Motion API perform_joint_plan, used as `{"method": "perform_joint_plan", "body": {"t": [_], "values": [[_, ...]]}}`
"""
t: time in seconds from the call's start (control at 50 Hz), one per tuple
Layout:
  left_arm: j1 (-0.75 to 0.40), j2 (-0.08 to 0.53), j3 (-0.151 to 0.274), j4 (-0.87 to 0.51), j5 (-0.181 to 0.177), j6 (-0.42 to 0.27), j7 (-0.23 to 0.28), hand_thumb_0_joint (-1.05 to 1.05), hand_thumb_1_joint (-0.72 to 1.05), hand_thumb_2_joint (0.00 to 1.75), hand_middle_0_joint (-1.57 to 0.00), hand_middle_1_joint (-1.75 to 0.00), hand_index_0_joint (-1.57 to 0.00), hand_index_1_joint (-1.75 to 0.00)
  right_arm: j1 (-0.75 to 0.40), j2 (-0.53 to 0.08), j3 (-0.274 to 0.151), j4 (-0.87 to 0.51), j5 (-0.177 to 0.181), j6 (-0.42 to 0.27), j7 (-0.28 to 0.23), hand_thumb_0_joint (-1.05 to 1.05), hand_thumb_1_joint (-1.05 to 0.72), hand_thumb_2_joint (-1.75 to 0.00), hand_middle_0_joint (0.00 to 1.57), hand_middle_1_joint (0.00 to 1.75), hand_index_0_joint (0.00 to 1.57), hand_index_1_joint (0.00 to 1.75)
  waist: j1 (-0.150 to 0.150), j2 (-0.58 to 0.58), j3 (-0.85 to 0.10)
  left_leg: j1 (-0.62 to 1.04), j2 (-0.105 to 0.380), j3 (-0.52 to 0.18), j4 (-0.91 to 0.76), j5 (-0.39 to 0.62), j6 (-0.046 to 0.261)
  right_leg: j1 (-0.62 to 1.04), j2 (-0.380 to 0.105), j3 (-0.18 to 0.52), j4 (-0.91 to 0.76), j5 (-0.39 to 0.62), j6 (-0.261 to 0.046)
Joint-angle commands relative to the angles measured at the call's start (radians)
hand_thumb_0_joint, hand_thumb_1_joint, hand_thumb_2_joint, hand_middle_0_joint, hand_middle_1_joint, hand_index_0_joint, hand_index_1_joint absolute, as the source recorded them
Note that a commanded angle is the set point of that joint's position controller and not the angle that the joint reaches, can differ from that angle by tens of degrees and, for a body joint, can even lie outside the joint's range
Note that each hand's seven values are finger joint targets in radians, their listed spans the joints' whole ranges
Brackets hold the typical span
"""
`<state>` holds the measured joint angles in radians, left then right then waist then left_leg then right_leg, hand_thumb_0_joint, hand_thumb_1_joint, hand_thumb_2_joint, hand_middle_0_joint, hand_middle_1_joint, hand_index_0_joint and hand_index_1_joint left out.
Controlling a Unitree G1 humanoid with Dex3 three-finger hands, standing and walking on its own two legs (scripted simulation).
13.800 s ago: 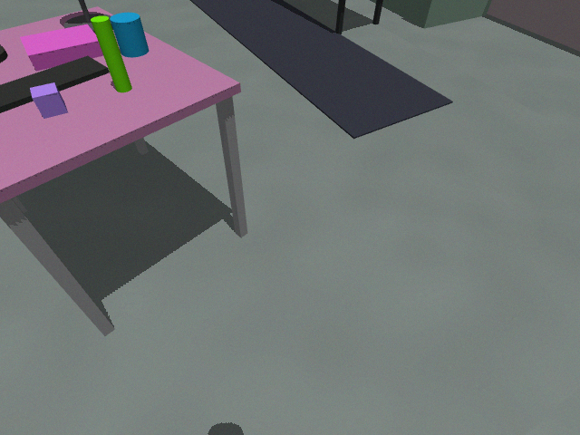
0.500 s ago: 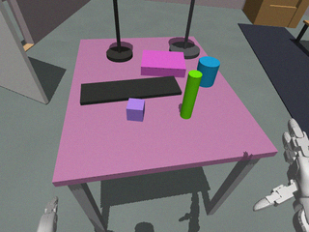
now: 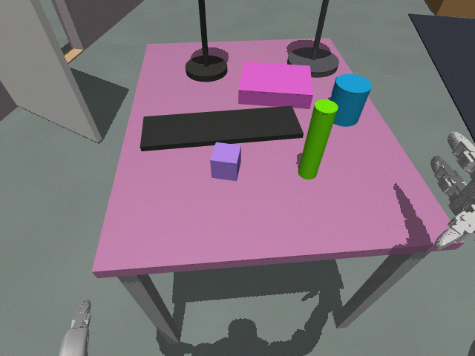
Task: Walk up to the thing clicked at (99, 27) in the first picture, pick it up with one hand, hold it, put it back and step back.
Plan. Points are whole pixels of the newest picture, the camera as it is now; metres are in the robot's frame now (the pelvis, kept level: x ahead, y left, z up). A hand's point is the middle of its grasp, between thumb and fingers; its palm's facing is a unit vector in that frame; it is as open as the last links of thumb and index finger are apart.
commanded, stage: go down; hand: right
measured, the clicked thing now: (315, 143) +0.54 -0.15 +0.05
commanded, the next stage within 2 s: none
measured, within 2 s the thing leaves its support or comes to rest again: neither
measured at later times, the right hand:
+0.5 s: hand (440, 166) +0.40 -0.31 +0.13, palm faces +0.06 +1.00 +0.01, open 17.6 cm
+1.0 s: hand (438, 141) +0.45 -0.33 +0.14, palm faces +0.07 +1.00 +0.01, open 17.7 cm
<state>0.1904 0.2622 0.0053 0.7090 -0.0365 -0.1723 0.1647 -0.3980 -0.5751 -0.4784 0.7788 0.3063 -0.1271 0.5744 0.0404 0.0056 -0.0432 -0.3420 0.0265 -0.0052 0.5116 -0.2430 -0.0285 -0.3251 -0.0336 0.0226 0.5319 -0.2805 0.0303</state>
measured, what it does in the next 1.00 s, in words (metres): stands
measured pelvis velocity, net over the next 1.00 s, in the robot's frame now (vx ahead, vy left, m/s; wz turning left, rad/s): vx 0.00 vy -0.01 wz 0.01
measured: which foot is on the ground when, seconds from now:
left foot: down 0.00-1.00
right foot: down 0.00-1.00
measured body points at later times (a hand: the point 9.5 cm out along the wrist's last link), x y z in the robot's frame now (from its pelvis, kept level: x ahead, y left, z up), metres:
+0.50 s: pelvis +0.00 +0.00 -0.01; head +0.04 -0.02 +0.44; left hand +0.16 +0.27 -0.08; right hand +0.39 -0.36 +0.13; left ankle +0.01 +0.14 -0.73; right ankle -0.01 -0.14 -0.73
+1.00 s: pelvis +0.00 -0.01 -0.03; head +0.07 -0.04 +0.42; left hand +0.14 +0.25 -0.08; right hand +0.45 -0.38 +0.14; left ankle +0.01 +0.14 -0.73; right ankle -0.01 -0.14 -0.73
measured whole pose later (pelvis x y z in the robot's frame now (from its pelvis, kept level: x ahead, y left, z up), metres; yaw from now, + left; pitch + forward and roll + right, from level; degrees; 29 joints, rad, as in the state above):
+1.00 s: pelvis +0.00 -0.01 -0.03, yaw +1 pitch +13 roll +2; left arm 0.24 0.25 -0.06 0.50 -0.02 -0.17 0.10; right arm -0.88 -0.84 -0.51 1.19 0.15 -0.15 0.53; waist 0.14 0.02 -0.10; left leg -0.63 0.01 0.00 0.70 -0.31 -0.04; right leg -0.64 -0.05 0.04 0.79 -0.38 0.02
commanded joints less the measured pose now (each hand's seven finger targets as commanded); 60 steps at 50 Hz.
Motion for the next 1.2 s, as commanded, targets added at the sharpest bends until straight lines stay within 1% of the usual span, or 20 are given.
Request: {"method": "perform_joint_plan", "body": {"t": [0.0,0.04,0.08,0.14,0.18,0.24,0.32,0.36,0.38,0.48,0.54,0.6,0.66,0.68,0.78,0.86,0.9,1.06,1.14,1.18], "values": [[-0.084,0.141,0.053,-0.147,0.007,-0.048,0.010,0.00,-0.55,0.05,-0.06,-0.06,-0.05,-0.06,-0.319,-0.328,-0.079,-0.265,0.020,-0.077,-0.021,0.00,0.57,-0.02,0.06,0.05,0.06,0.05,-0.034,-0.127,-0.327,0.107,-0.029,0.036,-0.019,0.283,0.036,0.139,0.031,-0.009,-0.016,0.357,-0.033],[-0.075,0.162,0.068,-0.141,0.009,-0.045,0.015,0.00,-0.55,0.05,-0.06,-0.06,-0.05,-0.06,-0.333,-0.337,-0.092,-0.271,0.019,-0.080,-0.038,0.00,0.57,-0.02,0.06,0.05,0.06,0.05,-0.021,-0.096,-0.320,0.096,-0.031,0.036,-0.018,0.271,0.034,0.131,0.029,-0.009,-0.018,0.320,-0.039],[-0.075,0.111,0.027,-0.126,0.008,-0.045,0.010,0.00,-0.56,0.05,-0.06,-0.06,-0.05,-0.07,-0.341,-0.289,-0.060,-0.269,0.018,-0.077,-0.042,0.00,0.56,-0.02,0.06,0.05,0.06,0.05,-0.016,-0.133,-0.297,0.074,-0.032,0.035,-0.016,0.256,0.037,0.120,0.028,-0.009,-0.014,0.316,-0.036],[-0.050,0.175,0.086,-0.118,0.010,-0.045,0.025,0.00,-0.55,0.05,-0.06,-0.06,-0.05,-0.06,-0.381,-0.344,-0.077,-0.272,0.002,-0.076,-0.063,0.00,0.56,-0.01,0.06,0.05,0.06,0.05,0.000,-0.109,-0.320,0.064,-0.029,0.032,-0.007,0.274,0.031,0.138,0.031,-0.012,0.001,0.310,-0.041],[-0.054,0.150,0.065,-0.133,0.009,-0.047,0.020,0.00,-0.55,0.05,-0.05,-0.06,-0.05,-0.06,-0.398,-0.305,-0.058,-0.243,0.005,-0.066,-0.061,0.00,0.56,-0.01,0.06,0.04,0.06,0.04,0.013,-0.109,-0.298,0.043,-0.031,0.036,-0.003,0.264,0.030,0.130,0.028,-0.009,0.001,0.303,-0.040],[-0.049,0.137,0.046,-0.154,0.005,-0.047,0.020,0.00,-0.55,0.05,-0.05,-0.06,-0.05,-0.06,-0.443,-0.332,-0.056,-0.213,-0.006,-0.065,-0.062,0.00,0.56,-0.01,0.07,0.05,0.06,0.05,0.016,-0.093,-0.302,0.035,-0.033,0.040,0.006,0.269,0.029,0.119,0.024,-0.004,0.009,0.322,-0.040],[-0.025,0.159,0.067,-0.153,0.006,-0.049,0.017,0.00,-0.55,0.04,-0.05,-0.06,-0.05,-0.06,-0.489,-0.334,-0.035,-0.113,-0.011,-0.054,-0.043,0.00,0.56,-0.01,0.06,0.05,0.06,0.05,0.044,-0.094,-0.290,-0.007,-0.030,0.036,0.018,0.258,0.028,0.094,0.023,-0.002,0.021,0.305,-0.041],[-0.052,0.152,0.052,-0.201,0.007,-0.052,0.008,0.00,-0.54,0.04,-0.05,-0.06,-0.05,-0.06,-0.568,-0.410,-0.063,-0.145,-0.024,-0.067,-0.045,0.00,0.55,-0.01,0.06,0.05,0.06,0.05,0.029,-0.129,-0.319,-0.003,-0.024,0.031,0.020,0.240,0.029,0.087,0.026,-0.005,0.030,0.272,-0.040],[-0.052,0.181,0.081,-0.213,0.006,-0.052,0.012,0.00,-0.54,0.04,-0.05,-0.05,-0.05,-0.05,-0.575,-0.442,-0.081,-0.114,-0.027,-0.068,-0.048,0.00,0.57,-0.01,0.06,0.05,0.05,0.05,0.032,-0.100,-0.331,0.006,-0.023,0.028,0.021,0.239,0.027,0.080,0.028,-0.006,0.034,0.250,-0.045],[-0.045,0.120,0.015,-0.217,0.004,-0.051,-0.004,0.00,-0.54,0.04,-0.05,-0.05,-0.05,-0.05,-0.614,-0.448,-0.072,-0.001,-0.035,-0.071,-0.035,0.00,0.58,-0.01,0.06,0.05,0.05,0.05,0.027,-0.107,-0.351,-0.012,-0.027,0.027,0.048,0.252,0.029,0.038,0.025,-0.004,0.065,0.281,-0.041],[-0.026,0.158,0.041,-0.215,0.010,-0.049,-0.005,0.00,-0.55,0.05,-0.05,-0.05,-0.05,-0.06,-0.637,-0.458,-0.063,0.081,-0.049,-0.069,-0.031,0.00,0.60,-0.02,0.05,0.05,0.05,0.05,0.048,-0.115,-0.377,-0.040,-0.030,0.024,0.064,0.259,0.033,0.042,0.020,-0.001,0.089,0.315,-0.037],[-0.047,0.170,0.032,-0.271,0.014,-0.053,-0.012,0.00,-0.55,0.05,-0.05,-0.05,-0.05,-0.06,-0.744,-0.549,-0.097,0.059,-0.073,-0.086,-0.042,0.00,0.61,-0.01,0.05,0.05,0.05,0.05,0.039,-0.142,-0.450,-0.017,-0.029,0.018,0.083,0.288,0.036,0.034,0.021,-0.004,0.117,0.351,-0.034],[-0.049,0.138,-0.004,-0.311,0.012,-0.050,-0.026,0.00,-0.54,0.04,-0.05,-0.05,-0.05,-0.05,-0.774,-0.547,-0.088,0.086,-0.077,-0.093,-0.041,0.00,0.61,-0.02,0.05,0.05,0.05,0.05,0.045,-0.161,-0.427,-0.064,-0.043,0.029,0.088,0.226,0.038,0.016,0.012,0.003,0.123,0.324,-0.030],[-0.022,0.157,0.022,-0.284,0.013,-0.047,-0.025,0.00,-0.55,0.05,-0.05,-0.05,-0.05,-0.05,-0.764,-0.541,-0.080,0.135,-0.089,-0.089,-0.041,0.00,0.61,-0.02,0.05,0.05,0.05,0.05,0.061,-0.157,-0.444,-0.078,-0.043,0.025,0.093,0.230,0.040,0.027,0.010,0.001,0.131,0.326,-0.030],[0.010,0.142,-0.001,-0.322,0.015,-0.047,-0.036,0.00,-0.55,0.05,-0.05,-0.05,-0.05,-0.05,-0.824,-0.594,-0.088,0.154,-0.108,-0.087,-0.044,0.00,0.61,-0.02,0.05,0.05,0.05,0.05,0.065,-0.154,-0.445,-0.067,-0.035,0.015,0.112,0.242,0.034,-0.045,0.022,-0.011,0.151,0.259,-0.039],[0.024,0.152,0.012,-0.346,0.015,-0.047,-0.043,0.00,-0.55,0.05,-0.05,-0.05,-0.05,-0.06,-0.850,-0.563,-0.063,0.202,-0.120,-0.079,-0.044,0.00,0.61,-0.02,0.05,0.05,0.05,0.05,0.092,-0.152,-0.449,-0.129,-0.046,0.026,0.128,0.220,0.038,-0.035,0.011,0.002,0.168,0.271,-0.036],[0.009,0.159,0.020,-0.369,0.014,-0.048,-0.051,0.00,-0.55,0.05,-0.05,-0.05,-0.05,-0.06,-0.889,-0.595,-0.073,0.175,-0.123,-0.086,-0.047,0.00,0.61,-0.02,0.06,0.05,0.06,0.05,0.092,-0.178,-0.433,-0.136,-0.041,0.019,0.127,0.206,0.039,-0.063,0.017,-0.003,0.175,0.229,-0.039],[0.041,0.164,0.018,-0.393,0.020,-0.042,-0.060,0.00,-0.56,0.06,-0.05,-0.06,-0.05,-0.06,-0.952,-0.602,-0.061,0.189,-0.149,-0.073,-0.054,0.00,0.61,-0.02,0.06,0.05,0.06,0.05,0.106,-0.226,-0.512,-0.189,-0.052,0.027,0.166,0.217,0.046,-0.013,0.003,0.010,0.215,0.326,-0.026],[0.071,0.142,0.006,-0.369,0.024,-0.035,-0.071,0.00,-0.56,0.06,-0.05,-0.06,-0.05,-0.06,-0.947,-0.619,-0.074,0.223,-0.158,-0.064,-0.061,0.00,0.61,-0.02,0.06,0.05,0.06,0.05,0.102,-0.244,-0.483,-0.215,-0.056,0.031,0.175,0.216,0.048,-0.034,-0.001,0.011,0.235,0.370,-0.020],[0.003,0.163,0.015,-0.454,0.021,-0.040,-0.073,0.00,-0.56,0.06,-0.05,-0.05,-0.05,-0.06,-0.999,-0.625,-0.071,0.184,-0.162,-0.069,-0.065,0.00,0.61,-0.02,0.05,0.05,0.06,0.05,0.106,-0.237,-0.528,-0.220,-0.062,0.037,0.184,0.202,0.049,-0.020,-0.008,0.020,0.238,0.378,-0.018]]}}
